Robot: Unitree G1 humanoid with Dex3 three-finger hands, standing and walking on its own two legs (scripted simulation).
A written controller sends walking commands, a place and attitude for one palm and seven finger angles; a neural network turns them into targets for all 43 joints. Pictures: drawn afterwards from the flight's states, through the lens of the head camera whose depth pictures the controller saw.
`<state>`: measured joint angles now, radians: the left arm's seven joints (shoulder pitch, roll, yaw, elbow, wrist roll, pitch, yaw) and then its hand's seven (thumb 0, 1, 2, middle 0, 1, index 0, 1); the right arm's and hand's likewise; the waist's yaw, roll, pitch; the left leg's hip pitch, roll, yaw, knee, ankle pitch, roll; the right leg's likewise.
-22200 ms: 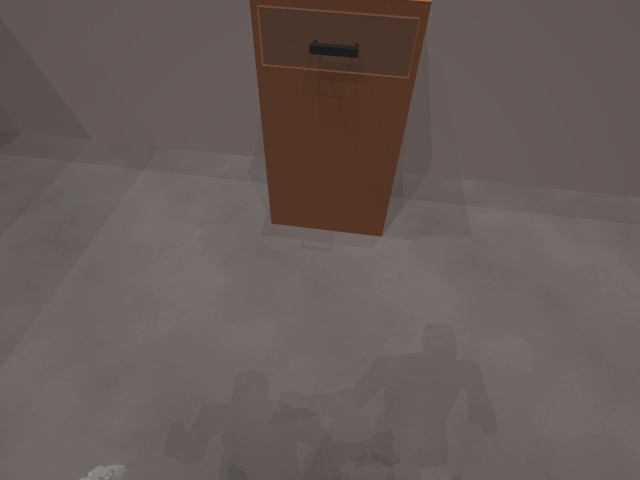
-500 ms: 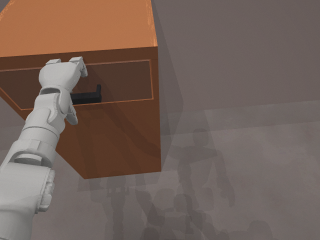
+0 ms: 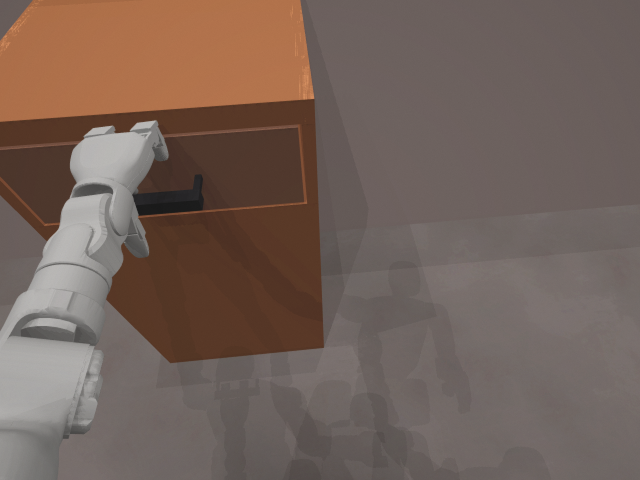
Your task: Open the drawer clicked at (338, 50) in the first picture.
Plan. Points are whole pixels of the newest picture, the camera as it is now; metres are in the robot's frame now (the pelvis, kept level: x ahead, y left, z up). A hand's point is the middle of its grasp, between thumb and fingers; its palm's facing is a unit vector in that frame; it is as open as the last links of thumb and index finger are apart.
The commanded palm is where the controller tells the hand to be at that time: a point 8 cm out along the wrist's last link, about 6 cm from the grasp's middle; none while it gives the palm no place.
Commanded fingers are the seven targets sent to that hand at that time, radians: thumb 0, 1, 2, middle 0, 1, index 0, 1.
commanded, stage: lower the fingers behind the handle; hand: left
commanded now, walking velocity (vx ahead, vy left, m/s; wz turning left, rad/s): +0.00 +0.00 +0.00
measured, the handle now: (157, 193) +0.52 +0.24 +0.04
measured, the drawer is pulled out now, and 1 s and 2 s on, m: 0.00 0.00 0.00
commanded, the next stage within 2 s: close the thumb around the handle in 1.56 s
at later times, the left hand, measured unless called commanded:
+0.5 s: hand (145, 207) +0.47 +0.24 +0.06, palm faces -0.02 -0.04 -1.00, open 13.8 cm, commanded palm +0.45 +0.24 +0.12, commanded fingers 0.00 -0.50 0.30 -0.30 -1.20 -0.30 -1.20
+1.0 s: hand (153, 226) +0.46 +0.24 +0.03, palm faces -0.04 -0.03 -1.00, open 13.8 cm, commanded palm +0.45 +0.24 +0.08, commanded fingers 0.00 -0.50 0.30 -0.30 -1.20 -0.30 -1.20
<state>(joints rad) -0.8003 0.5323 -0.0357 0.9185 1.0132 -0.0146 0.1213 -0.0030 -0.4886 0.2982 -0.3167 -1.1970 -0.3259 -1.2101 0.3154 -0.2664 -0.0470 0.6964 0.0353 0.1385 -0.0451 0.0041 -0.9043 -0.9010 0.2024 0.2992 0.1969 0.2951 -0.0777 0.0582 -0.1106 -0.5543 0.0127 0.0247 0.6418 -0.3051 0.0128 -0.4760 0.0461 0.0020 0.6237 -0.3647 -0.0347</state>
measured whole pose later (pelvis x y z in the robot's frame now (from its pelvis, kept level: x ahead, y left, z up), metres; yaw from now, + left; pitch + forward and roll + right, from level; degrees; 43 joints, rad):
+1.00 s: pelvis -0.02 +0.01 -0.01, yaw +0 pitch +16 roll -1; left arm -0.81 0.48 -0.04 1.06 1.07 -0.01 0.28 0.00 -0.49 0.30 -0.31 -1.20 -0.32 -1.20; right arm 0.34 -0.26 -0.06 0.72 0.01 0.10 -0.04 0.00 -0.90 -0.90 0.20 0.30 0.20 0.30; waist -0.11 0.05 -0.13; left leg -0.72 0.02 0.03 0.76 -0.33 0.02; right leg -0.63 0.05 0.00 0.73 -0.38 -0.02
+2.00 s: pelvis -0.01 +0.01 -0.02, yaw -1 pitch +17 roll -1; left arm -0.77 0.47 -0.03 1.02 1.07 0.00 0.30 0.00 0.00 0.51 -0.32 -1.22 -0.35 -1.26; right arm 0.33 -0.24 -0.06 0.72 0.00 0.10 -0.03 0.00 -0.90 -0.90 0.20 0.30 0.20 0.30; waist -0.10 0.05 -0.14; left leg -0.74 0.02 0.03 0.79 -0.35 0.03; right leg -0.65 0.05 0.00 0.75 -0.40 -0.02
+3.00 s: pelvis +0.00 +0.01 -0.01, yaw -1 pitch +14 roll -1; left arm -0.50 0.42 -0.05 0.74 1.04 0.02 0.30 0.01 0.71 0.79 -0.30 -1.34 -0.39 -1.35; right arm 0.28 -0.24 -0.07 0.69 0.02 0.13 -0.02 0.00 -0.90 -0.90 0.20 0.30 0.20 0.30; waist -0.06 0.06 -0.15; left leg -0.62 0.02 0.04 0.72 -0.35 0.03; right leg -0.54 0.05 0.02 0.69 -0.40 -0.02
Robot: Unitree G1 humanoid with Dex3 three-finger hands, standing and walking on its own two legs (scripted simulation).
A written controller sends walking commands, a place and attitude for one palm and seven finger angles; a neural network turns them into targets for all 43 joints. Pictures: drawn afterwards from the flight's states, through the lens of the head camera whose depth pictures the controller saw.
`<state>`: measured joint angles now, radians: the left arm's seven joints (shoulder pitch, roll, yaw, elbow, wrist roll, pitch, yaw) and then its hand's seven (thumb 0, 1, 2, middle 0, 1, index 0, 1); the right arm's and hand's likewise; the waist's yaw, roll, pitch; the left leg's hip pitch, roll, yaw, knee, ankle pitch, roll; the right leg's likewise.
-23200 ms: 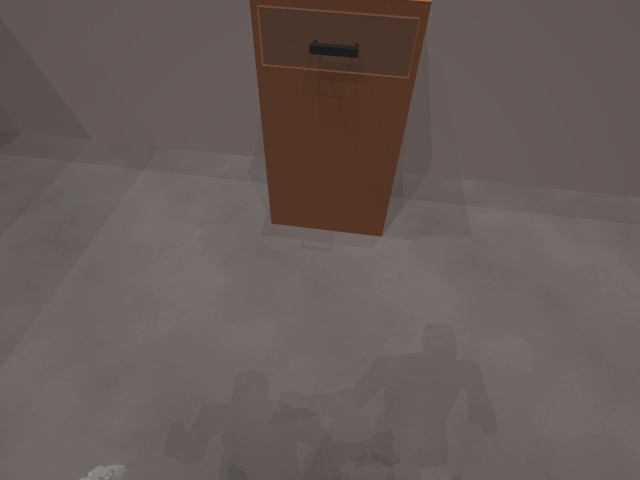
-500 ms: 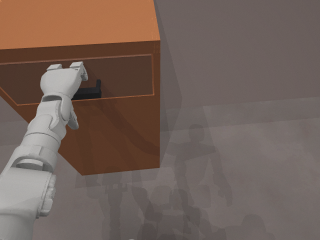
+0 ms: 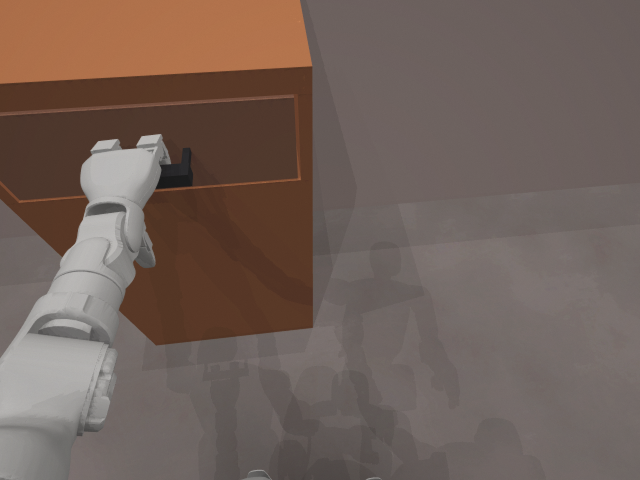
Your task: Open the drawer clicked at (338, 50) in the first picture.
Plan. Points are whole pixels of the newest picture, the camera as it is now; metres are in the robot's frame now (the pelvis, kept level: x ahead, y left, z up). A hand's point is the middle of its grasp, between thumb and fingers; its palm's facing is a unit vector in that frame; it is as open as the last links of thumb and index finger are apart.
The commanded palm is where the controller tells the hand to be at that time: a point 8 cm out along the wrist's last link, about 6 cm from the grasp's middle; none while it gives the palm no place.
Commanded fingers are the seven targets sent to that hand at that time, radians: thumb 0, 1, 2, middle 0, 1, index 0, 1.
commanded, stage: lower the fingers behind the handle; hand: left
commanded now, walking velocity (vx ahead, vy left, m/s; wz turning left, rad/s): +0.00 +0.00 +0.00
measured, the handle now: (142, 167) +0.53 +0.23 +0.05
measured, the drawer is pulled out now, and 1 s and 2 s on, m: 0.00 0.00 0.04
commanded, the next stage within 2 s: close the thumb around the handle in 0.56 s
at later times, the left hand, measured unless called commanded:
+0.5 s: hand (141, 205) +0.48 +0.23 +0.03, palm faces -0.06 -0.03 -1.00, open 13.8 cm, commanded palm +0.46 +0.23 +0.09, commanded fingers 0.00 -0.50 0.30 -0.30 -1.20 -0.30 -1.20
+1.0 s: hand (141, 209) +0.47 +0.23 +0.04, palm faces -0.03 -0.03 -1.00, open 10.6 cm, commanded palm +0.45 +0.23 +0.09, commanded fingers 0.00 0.51 0.73 -0.37 -1.31 -0.37 -1.31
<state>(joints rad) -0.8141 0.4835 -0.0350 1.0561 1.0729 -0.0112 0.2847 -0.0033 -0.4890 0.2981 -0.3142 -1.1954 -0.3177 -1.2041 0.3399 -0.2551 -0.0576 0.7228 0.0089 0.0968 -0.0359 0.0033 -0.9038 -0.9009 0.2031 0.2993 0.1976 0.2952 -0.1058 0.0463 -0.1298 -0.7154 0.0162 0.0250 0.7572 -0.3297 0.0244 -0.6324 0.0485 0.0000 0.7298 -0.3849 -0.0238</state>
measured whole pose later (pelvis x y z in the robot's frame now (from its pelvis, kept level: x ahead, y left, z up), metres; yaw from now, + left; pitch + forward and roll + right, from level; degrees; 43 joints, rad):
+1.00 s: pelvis +0.00 +0.00 +0.00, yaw +0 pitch +17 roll -1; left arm -0.77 0.47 -0.03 1.02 1.07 0.00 0.30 0.00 0.00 0.51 -0.32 -1.22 -0.35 -1.26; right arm 0.33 -0.24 -0.06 0.72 0.00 0.10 -0.03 0.00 -0.90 -0.90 0.20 0.30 0.20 0.30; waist -0.10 0.05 -0.14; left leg -0.74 0.02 0.03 0.79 -0.35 0.03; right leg -0.65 0.05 0.00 0.75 -0.40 -0.02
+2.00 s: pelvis +0.02 +0.00 +0.01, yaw -1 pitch +14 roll -1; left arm -0.50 0.42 -0.05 0.74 1.04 0.02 0.30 0.01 0.71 0.79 -0.30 -1.34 -0.39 -1.35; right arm 0.28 -0.24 -0.07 0.69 0.02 0.13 -0.02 0.00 -0.90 -0.90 0.20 0.30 0.20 0.30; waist -0.06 0.06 -0.15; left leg -0.62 0.02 0.04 0.72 -0.35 0.03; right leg -0.54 0.05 0.02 0.69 -0.40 -0.02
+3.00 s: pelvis +0.01 -0.02 +0.01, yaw +0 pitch +8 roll +1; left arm -0.04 0.38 -0.08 0.30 1.00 0.05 0.29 0.02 0.70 0.80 -0.29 -1.34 -0.41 -1.35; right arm 0.15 -0.24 -0.04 0.67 0.02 0.08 -0.05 0.01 -0.90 -0.90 0.20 0.30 0.20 0.29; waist 0.01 0.06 -0.10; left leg -0.48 0.01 0.04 0.67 -0.32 0.00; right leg -0.42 0.05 0.02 0.69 -0.40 -0.04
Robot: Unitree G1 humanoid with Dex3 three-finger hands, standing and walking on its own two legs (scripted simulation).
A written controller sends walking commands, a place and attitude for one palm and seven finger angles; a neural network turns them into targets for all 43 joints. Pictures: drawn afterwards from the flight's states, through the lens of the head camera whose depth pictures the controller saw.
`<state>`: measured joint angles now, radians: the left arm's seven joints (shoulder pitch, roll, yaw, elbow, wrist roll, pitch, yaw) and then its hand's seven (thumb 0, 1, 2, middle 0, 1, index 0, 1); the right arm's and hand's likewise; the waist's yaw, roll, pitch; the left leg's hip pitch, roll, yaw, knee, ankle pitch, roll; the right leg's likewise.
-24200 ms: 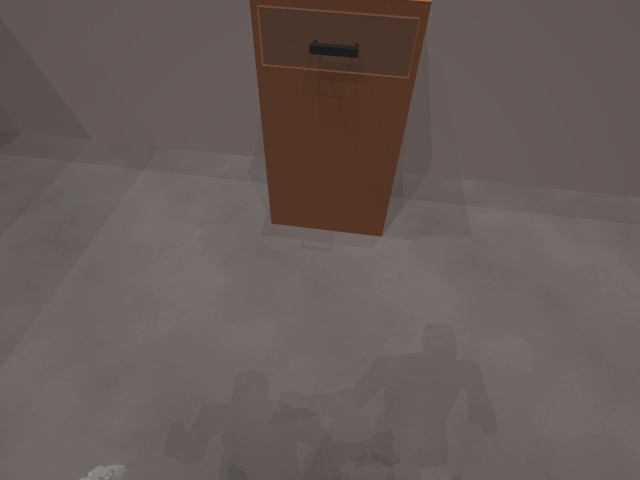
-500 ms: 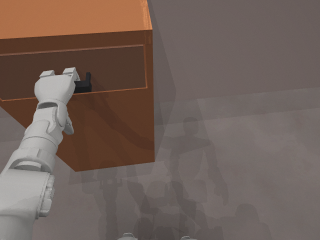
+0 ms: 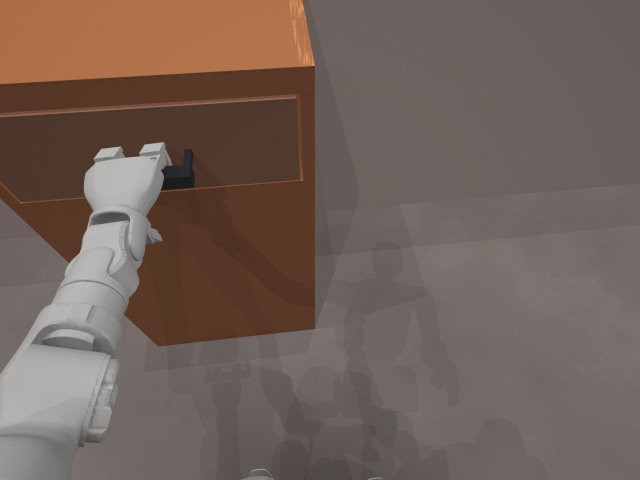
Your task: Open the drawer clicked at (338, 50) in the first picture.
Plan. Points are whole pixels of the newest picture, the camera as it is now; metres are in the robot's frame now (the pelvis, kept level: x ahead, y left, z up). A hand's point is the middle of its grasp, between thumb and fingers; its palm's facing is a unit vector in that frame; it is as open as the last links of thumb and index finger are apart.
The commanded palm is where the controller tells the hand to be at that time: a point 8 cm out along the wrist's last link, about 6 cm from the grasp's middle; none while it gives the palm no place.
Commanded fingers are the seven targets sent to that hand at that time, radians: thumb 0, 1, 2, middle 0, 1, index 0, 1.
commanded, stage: close the thumb around the handle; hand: left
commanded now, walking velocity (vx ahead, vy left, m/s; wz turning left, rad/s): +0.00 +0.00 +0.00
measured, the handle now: (144, 169) +0.53 +0.23 +0.06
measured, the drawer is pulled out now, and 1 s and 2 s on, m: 0.00 0.04 0.17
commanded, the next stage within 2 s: pull the drawer open in 0.36 s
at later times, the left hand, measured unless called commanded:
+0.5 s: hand (144, 207) +0.47 +0.23 +0.04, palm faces -0.05 -0.02 -1.00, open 5.7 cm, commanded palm +0.45 +0.23 +0.09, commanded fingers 0.00 0.90 0.90 -0.40 -1.35 -0.40 -1.35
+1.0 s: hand (141, 233) +0.43 +0.23 +0.03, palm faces -0.01 -0.05 -1.00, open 5.7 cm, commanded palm +0.39 +0.23 +0.09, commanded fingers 0.00 0.90 0.90 -0.40 -1.35 -0.40 -1.35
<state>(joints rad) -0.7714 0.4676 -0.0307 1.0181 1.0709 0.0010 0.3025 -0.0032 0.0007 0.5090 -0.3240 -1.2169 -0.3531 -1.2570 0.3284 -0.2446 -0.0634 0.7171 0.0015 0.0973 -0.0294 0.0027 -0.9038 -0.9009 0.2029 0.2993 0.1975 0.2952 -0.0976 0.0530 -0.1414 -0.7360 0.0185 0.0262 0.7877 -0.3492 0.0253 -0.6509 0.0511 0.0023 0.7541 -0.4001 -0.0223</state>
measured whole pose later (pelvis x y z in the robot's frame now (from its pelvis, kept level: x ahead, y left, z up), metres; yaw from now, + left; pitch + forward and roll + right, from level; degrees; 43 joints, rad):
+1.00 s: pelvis +0.02 +0.00 +0.01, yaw -1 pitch +14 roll -1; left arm -0.50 0.42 -0.05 0.74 1.04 0.02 0.30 0.01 0.71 0.79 -0.30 -1.34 -0.39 -1.35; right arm 0.28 -0.24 -0.07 0.69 0.02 0.13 -0.02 0.00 -0.90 -0.90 0.20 0.30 0.20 0.30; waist -0.06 0.06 -0.15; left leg -0.62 0.02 0.04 0.72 -0.35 0.03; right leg -0.54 0.05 0.02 0.69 -0.40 -0.02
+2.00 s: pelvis +0.00 -0.02 +0.01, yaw +0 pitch +8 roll +1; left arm -0.04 0.38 -0.08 0.30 1.00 0.05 0.29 0.02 0.70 0.80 -0.29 -1.34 -0.41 -1.35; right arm 0.15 -0.24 -0.04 0.67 0.02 0.08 -0.05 0.01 -0.90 -0.90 0.20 0.30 0.20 0.29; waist 0.01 0.06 -0.10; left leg -0.48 0.01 0.04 0.67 -0.32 0.00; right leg -0.42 0.05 0.02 0.69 -0.40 -0.04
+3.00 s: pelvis +0.00 -0.03 +0.01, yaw +0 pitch +6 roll +1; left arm 0.51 0.39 -0.06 -0.17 0.99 0.01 0.36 0.02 0.68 0.79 -0.30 -1.34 -0.42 -1.35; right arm 0.10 -0.23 -0.02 0.61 -0.02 0.08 -0.01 0.01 -0.90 -0.90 0.20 0.30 0.20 0.30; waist 0.06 0.06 -0.09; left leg -0.48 0.02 0.03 0.73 -0.35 -0.01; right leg -0.43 0.05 0.01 0.77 -0.44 -0.06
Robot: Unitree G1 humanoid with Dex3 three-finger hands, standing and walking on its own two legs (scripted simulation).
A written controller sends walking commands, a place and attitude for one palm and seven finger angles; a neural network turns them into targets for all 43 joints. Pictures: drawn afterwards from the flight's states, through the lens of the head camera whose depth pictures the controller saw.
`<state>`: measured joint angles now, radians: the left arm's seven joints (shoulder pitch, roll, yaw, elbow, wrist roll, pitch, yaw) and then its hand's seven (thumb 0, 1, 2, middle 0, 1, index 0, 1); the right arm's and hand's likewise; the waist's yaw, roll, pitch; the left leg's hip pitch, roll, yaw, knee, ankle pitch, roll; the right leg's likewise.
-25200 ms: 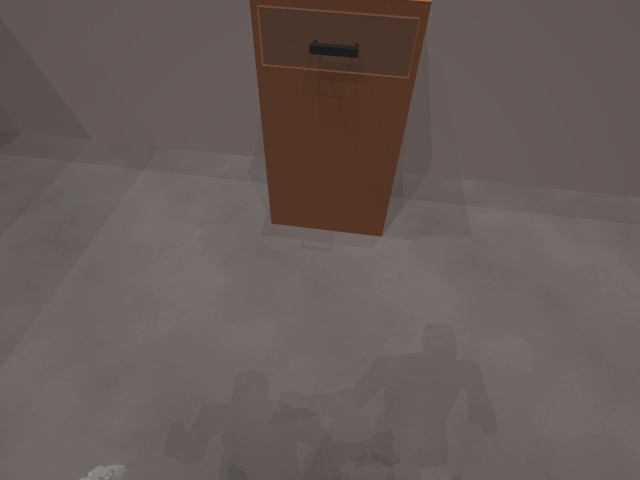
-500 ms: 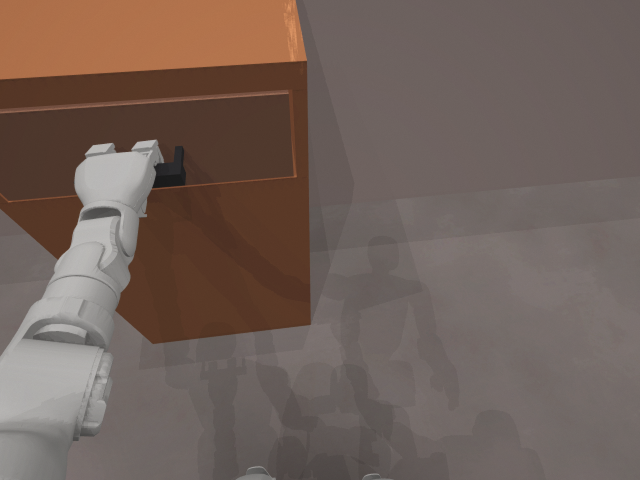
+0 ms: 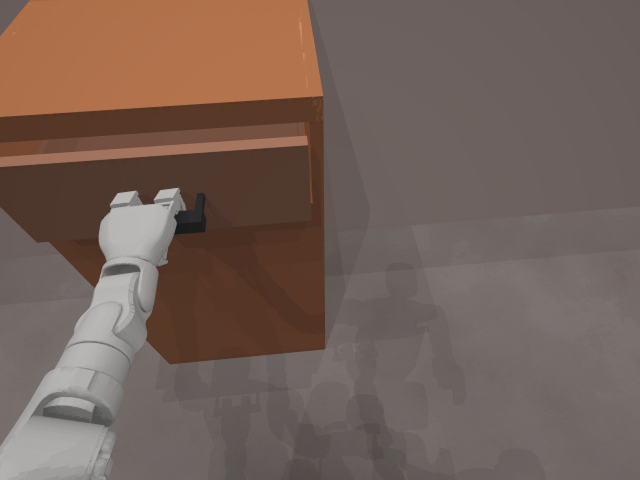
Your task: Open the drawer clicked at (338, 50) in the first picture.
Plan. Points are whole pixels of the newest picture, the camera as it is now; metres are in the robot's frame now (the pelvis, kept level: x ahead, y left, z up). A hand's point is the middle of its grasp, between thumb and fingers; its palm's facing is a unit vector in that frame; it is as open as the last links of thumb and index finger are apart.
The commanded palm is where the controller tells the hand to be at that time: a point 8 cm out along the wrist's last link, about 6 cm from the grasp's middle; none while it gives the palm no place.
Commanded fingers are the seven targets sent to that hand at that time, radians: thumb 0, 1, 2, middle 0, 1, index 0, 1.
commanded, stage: pull the drawer open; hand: left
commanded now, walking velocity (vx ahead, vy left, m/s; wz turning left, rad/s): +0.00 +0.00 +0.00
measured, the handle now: (156, 213) +0.47 +0.24 +0.05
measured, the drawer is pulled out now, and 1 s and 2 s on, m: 0.04 0.17 0.30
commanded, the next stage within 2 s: none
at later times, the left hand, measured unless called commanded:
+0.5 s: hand (148, 298) +0.34 +0.23 +0.03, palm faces -0.01 -0.06 -1.00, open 5.6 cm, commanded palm +0.31 +0.23 +0.08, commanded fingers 0.00 0.90 0.90 -0.40 -1.35 -0.40 -1.35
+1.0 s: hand (142, 337) +0.29 +0.22 +0.03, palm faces +0.00 -0.08 -1.00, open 5.7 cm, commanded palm +0.25 +0.23 +0.08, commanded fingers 0.00 0.90 0.90 -0.40 -1.35 -0.40 -1.35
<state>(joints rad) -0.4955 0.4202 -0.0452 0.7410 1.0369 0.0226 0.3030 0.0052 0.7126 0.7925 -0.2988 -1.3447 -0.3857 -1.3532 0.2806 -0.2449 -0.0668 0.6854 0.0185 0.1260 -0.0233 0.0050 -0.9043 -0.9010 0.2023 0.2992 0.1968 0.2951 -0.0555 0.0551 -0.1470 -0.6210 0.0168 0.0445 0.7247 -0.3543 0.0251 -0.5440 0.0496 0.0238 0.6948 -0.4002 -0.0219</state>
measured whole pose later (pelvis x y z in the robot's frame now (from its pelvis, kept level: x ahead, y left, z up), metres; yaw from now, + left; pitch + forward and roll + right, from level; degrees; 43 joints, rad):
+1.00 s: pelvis -0.01 -0.02 +0.01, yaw +1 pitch +8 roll +1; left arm -0.04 0.38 -0.08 0.30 1.00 0.05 0.29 0.02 0.70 0.80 -0.29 -1.34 -0.41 -1.35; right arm 0.15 -0.24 -0.04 0.67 0.02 0.08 -0.05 0.01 -0.90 -0.90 0.20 0.30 0.20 0.29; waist 0.01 0.06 -0.10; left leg -0.48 0.01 0.04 0.67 -0.32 0.00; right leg -0.42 0.05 0.02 0.69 -0.40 -0.04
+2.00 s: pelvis -0.02 -0.03 +0.00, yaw +1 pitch +6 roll +1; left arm 0.51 0.39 -0.06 -0.17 0.99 0.01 0.36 0.02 0.68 0.79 -0.30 -1.34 -0.42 -1.35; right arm 0.10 -0.23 -0.02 0.61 -0.02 0.08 -0.01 0.01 -0.90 -0.90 0.20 0.30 0.20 0.30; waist 0.06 0.06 -0.09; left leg -0.48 0.02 0.03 0.73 -0.35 -0.01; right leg -0.43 0.05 0.01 0.77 -0.44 -0.06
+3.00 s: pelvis -0.02 -0.03 +0.00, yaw +2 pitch +5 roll +1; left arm 0.47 0.38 -0.05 -0.16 0.99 0.03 0.33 0.00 -0.27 0.40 -0.31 -1.21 -0.33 -1.23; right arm 0.09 -0.22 0.00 0.60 -0.02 0.07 -0.01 0.01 -0.90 -0.90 0.20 0.30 0.20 0.30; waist 0.08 0.06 -0.09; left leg -0.49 0.01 0.01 0.75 -0.35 -0.01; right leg -0.43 0.05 -0.01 0.78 -0.44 -0.06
